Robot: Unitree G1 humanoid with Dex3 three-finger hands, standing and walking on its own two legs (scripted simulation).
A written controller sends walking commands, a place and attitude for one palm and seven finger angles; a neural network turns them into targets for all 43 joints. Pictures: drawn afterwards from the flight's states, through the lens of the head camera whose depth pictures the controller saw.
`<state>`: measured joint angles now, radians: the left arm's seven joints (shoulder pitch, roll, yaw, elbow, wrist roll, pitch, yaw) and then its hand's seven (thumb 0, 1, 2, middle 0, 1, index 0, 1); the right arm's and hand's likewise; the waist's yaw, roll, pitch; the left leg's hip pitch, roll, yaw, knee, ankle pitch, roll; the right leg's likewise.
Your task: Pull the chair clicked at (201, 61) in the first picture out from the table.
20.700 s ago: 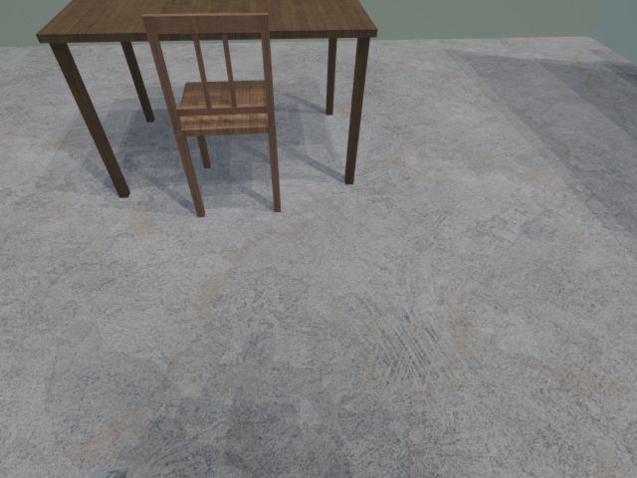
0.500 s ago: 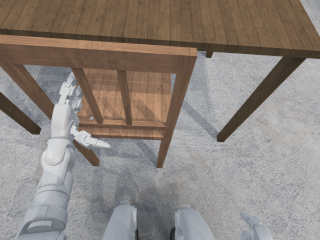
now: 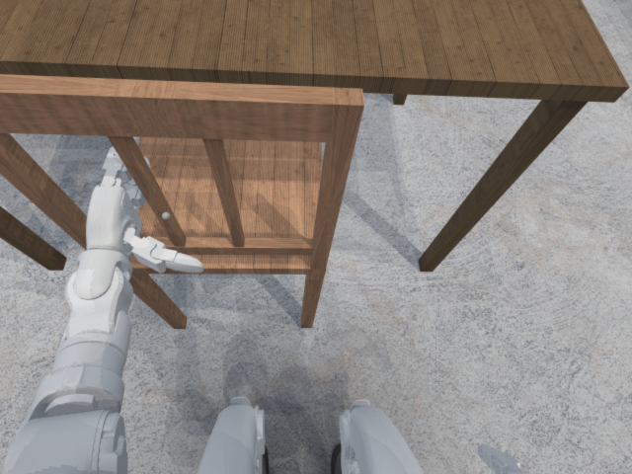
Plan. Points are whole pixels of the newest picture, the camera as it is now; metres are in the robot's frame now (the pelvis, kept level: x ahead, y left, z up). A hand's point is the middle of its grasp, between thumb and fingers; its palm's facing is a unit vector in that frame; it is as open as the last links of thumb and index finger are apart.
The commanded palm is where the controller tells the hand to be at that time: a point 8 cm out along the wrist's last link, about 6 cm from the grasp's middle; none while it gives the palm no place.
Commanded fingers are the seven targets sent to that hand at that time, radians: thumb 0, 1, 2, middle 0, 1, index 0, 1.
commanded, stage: push the fingers through the gap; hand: left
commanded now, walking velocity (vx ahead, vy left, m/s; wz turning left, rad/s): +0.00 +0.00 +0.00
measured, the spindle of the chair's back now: (155, 198) +0.46 +0.20 +0.01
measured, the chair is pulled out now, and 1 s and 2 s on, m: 0.00 0.00 0.04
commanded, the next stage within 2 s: hook a spindle and tug to test in 0.18 s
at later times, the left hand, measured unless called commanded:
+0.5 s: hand (163, 218) +0.43 +0.18 +0.02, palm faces -0.01 -1.00 -0.01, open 16.4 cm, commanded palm +0.41 +0.22 +0.02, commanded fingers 0.00 -0.50 0.30 -0.27 -0.74 -0.27 -0.74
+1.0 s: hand (165, 215) +0.43 +0.18 +0.02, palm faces +0.00 -1.00 -0.03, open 8.3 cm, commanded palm +0.41 +0.22 +0.02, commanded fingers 0.00 0.73 0.83 -0.50 -1.45 -0.50 -1.45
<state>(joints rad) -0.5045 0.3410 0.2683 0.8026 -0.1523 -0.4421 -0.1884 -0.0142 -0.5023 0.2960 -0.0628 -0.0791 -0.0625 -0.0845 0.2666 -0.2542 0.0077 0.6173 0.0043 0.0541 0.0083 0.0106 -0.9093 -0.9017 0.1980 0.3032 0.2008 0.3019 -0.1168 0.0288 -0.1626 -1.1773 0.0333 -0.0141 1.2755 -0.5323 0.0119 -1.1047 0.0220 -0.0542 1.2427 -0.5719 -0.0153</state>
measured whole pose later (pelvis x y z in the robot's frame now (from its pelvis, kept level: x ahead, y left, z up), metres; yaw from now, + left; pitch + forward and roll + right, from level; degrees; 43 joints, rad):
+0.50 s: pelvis +0.00 +0.01 +0.00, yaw +0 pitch +25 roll -3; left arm -0.48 0.30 0.26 0.76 -0.16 -0.46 -0.18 -0.01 -0.50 0.30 -0.13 -0.29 -0.13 -0.29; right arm 0.25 -0.24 0.01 0.61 0.00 0.04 0.01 0.01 -0.91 -0.90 0.20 0.30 0.20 0.30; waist -0.11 0.02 -0.16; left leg -1.18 0.03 -0.01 1.27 -0.53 0.03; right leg -1.10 0.02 -0.05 1.22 -0.57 0.00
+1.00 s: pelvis +0.00 +0.01 +0.00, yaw +0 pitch +25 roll -4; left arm -0.50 0.30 0.24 0.76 -0.13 -0.48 -0.13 -0.01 0.20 0.60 -0.48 -1.38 -0.48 -1.38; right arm 0.25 -0.24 0.01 0.61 -0.01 0.06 0.01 0.01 -0.91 -0.90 0.20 0.30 0.20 0.30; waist -0.12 0.03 -0.16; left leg -1.19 0.03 -0.01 1.28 -0.53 0.03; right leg -1.10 0.02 -0.05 1.23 -0.56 0.00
